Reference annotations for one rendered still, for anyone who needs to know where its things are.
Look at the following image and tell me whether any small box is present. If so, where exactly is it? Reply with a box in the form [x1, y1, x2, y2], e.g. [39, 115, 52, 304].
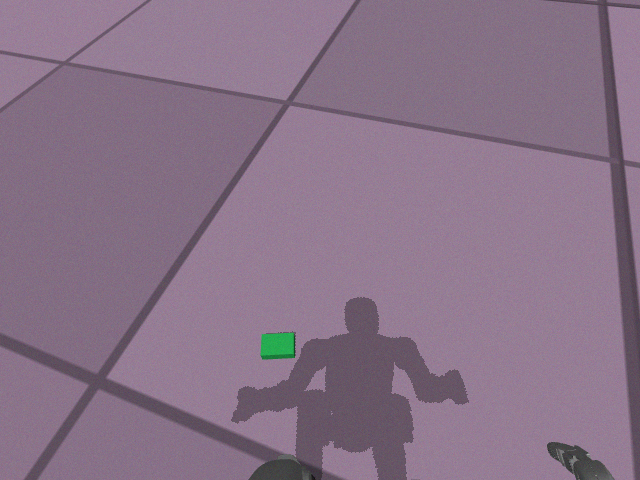
[260, 333, 295, 360]

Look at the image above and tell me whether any right robot hand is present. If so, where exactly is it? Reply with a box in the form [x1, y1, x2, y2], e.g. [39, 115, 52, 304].
[547, 442, 615, 480]

